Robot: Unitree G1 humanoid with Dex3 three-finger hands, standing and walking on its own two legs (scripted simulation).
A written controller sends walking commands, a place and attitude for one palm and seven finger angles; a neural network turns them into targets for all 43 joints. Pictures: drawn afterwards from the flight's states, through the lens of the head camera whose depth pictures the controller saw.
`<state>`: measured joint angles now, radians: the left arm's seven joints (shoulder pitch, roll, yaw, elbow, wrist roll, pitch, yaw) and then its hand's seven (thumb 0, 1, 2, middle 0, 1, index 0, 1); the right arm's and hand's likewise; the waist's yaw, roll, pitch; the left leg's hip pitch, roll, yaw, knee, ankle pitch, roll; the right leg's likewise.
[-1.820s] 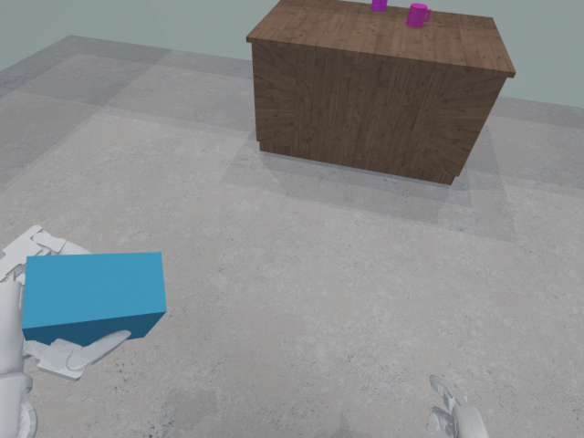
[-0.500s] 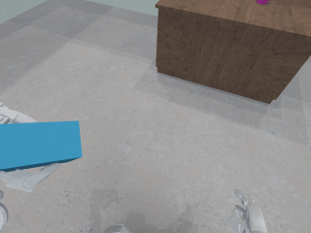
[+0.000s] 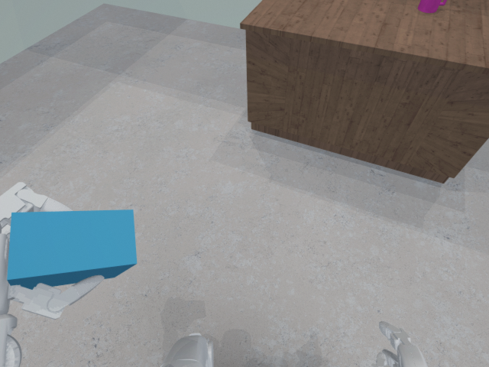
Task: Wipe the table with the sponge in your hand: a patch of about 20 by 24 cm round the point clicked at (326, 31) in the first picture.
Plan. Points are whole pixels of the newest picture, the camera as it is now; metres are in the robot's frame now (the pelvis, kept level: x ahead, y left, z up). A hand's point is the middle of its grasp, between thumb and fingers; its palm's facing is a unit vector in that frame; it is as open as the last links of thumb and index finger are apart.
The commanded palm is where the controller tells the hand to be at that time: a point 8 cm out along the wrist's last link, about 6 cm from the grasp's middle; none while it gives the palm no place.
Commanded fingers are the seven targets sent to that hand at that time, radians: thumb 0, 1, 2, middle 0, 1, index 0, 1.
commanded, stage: walk to a spot facing it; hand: left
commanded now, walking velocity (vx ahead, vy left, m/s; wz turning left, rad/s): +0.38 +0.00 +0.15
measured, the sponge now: (89, 249) +0.23 +0.20 +0.15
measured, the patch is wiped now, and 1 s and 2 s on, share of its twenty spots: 0.00 0.00 0.00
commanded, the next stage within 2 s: none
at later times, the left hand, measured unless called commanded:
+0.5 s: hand (107, 146) +0.37 +0.20 +0.18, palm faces +0.43 -0.76 -0.49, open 10.3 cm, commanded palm +0.32 +0.25 +0.18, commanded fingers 0.00 0.10 1.30 -1.20 -1.60 -1.20 -1.60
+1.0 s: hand (125, 85) +0.52 +0.23 +0.18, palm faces +0.51 -0.76 -0.41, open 10.3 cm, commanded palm +0.44 +0.26 +0.18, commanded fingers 0.00 0.10 1.30 -1.20 -1.60 -1.20 -1.60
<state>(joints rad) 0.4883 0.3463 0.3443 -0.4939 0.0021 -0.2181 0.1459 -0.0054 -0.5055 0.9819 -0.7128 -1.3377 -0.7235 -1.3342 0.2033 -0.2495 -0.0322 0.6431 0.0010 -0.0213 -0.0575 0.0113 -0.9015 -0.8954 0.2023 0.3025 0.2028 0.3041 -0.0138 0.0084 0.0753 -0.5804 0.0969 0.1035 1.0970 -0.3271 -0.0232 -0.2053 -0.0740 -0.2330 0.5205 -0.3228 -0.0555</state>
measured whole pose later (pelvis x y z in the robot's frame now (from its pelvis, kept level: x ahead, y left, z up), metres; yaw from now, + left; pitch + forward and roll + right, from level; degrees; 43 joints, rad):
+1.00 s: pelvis +0.32 -0.04 -0.01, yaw +7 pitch +0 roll +0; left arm 0.39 0.41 0.40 -0.53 -0.02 -0.22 0.16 -0.01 -0.51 0.99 -0.71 -1.34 -0.73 -1.34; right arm 0.15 -0.16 -0.03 0.58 0.02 -0.06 -0.04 0.01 -0.90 -0.90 0.20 0.30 0.20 0.30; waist -0.02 -0.04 0.07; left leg -0.35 0.08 0.16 0.63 -0.27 0.03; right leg -0.47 -0.09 -0.08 1.23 -0.51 0.03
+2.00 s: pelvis +0.61 -0.06 -0.01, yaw +27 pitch -2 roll +1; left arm 0.41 0.34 0.34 -0.44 -0.01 -0.20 0.13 -0.01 -0.51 0.99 -0.71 -1.34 -0.73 -1.34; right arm 0.20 -0.19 0.02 0.68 0.01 -0.04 -0.05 0.01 -0.90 -0.89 0.21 0.30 0.21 0.30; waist 0.03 0.07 0.06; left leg -0.48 0.06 0.03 1.20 -0.44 -0.01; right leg -0.29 -0.12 -0.23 0.64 -0.31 -0.02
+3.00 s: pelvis +0.73 -0.02 -0.01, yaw +28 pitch +2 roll +1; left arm 0.50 0.41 0.38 -0.58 -0.03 -0.21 0.14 -0.01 -0.51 0.99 -0.70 -1.35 -0.73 -1.34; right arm 0.16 -0.28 -0.04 0.52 0.01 -0.01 -0.05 0.01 -0.90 -0.90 0.20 0.30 0.20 0.30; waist 0.00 -0.03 0.01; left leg -0.26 0.04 0.08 0.54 -0.31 -0.05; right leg -0.37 0.06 0.02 0.54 -0.20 -0.06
